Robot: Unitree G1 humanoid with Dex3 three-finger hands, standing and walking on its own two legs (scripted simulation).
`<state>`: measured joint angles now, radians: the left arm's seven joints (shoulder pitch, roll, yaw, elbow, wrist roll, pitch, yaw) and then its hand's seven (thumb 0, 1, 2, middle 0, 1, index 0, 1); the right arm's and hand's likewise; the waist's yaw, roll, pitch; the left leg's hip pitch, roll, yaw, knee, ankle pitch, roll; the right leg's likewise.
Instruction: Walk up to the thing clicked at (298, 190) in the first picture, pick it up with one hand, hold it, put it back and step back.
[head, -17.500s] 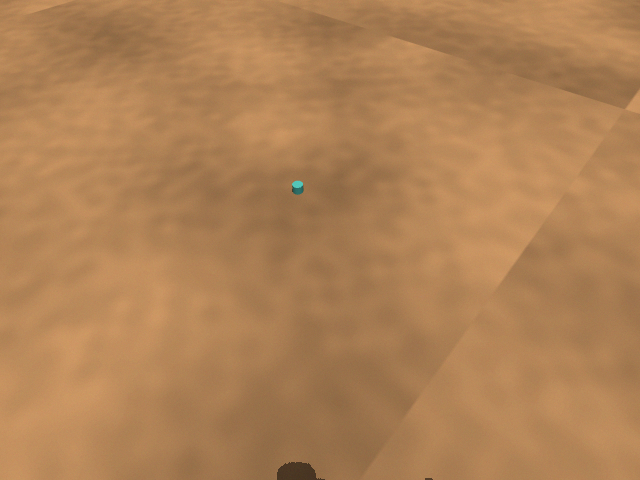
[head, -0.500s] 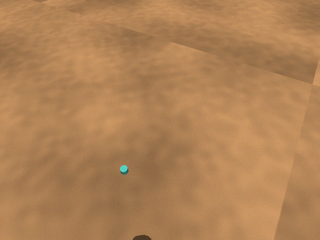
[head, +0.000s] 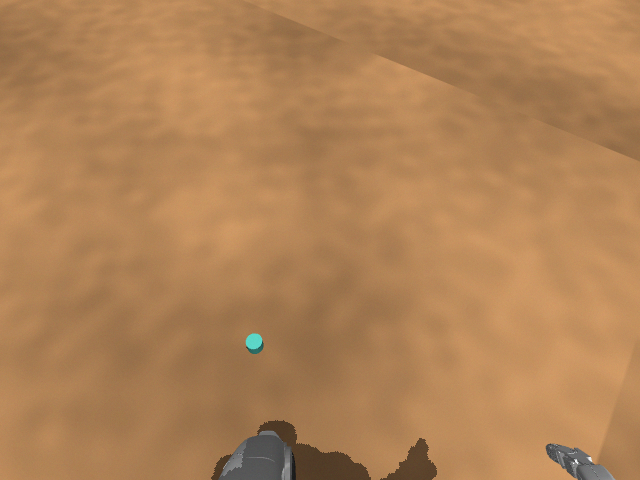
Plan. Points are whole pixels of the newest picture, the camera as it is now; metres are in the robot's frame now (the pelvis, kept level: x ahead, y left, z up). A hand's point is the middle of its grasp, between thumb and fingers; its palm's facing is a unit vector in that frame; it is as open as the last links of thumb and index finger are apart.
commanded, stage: walk up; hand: left
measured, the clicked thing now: (254, 343) +0.53 +0.22 -0.72
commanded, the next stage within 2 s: none
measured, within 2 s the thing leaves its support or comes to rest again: neither
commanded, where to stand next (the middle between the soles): +0.14 -0.02 m, yaw +0 degrees
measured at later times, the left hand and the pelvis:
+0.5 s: hand (169, 444) +0.17 +0.22 -0.12, palm faces -0.03 -0.90 -0.43, open 7.4 cm; pelvis +0.09 -0.04 +0.01, yaw +0 degrees
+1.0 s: hand (159, 457) +0.15 +0.24 -0.13, palm faces +0.05 -0.94 -0.33, open 7.4 cm; pelvis +0.09 -0.02 +0.02, yaw +2 degrees
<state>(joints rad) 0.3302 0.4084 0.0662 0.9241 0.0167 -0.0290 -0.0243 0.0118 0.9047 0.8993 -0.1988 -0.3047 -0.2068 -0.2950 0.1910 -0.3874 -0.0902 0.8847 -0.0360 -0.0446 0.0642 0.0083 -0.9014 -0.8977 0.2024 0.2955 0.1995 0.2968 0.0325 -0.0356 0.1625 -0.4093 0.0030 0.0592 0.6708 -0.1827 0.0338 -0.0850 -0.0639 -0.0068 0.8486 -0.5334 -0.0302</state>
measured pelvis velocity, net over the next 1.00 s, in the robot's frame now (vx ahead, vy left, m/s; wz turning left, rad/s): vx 0.09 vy -0.02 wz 0.04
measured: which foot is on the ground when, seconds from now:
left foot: down 0.00-0.36, up 0.38-0.66, down 0.68-1.00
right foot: up 0.00-0.32, down 0.34-1.00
